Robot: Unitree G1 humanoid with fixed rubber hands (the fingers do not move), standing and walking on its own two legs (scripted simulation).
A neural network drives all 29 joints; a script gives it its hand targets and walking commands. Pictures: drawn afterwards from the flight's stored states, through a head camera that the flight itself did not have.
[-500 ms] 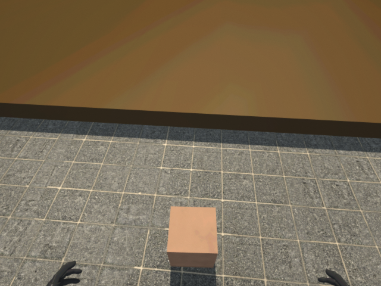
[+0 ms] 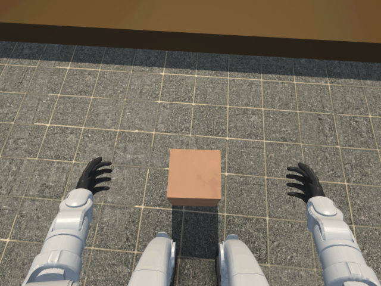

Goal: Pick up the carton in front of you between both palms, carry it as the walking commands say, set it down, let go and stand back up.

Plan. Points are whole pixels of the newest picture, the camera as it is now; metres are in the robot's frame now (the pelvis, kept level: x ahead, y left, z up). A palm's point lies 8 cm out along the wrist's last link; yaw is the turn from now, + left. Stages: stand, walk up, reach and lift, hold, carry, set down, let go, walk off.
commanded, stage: reach and lift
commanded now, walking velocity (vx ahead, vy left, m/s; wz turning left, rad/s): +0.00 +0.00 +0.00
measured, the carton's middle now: (194, 179) +0.44 +0.01 -0.59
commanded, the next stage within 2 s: none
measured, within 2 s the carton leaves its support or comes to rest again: neither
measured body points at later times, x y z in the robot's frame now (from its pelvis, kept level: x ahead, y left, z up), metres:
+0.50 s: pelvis -0.07 +0.00 -0.07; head +0.23 +0.01 +0.26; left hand +0.47 +0.21 -0.17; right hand +0.46 -0.18 -0.17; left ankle +0.02 +0.12 -0.68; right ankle +0.02 -0.13 -0.68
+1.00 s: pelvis -0.07 +0.00 -0.24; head +0.28 +0.01 +0.04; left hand +0.45 +0.21 -0.41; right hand +0.45 -0.19 -0.41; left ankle +0.02 +0.13 -0.68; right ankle +0.02 -0.13 -0.68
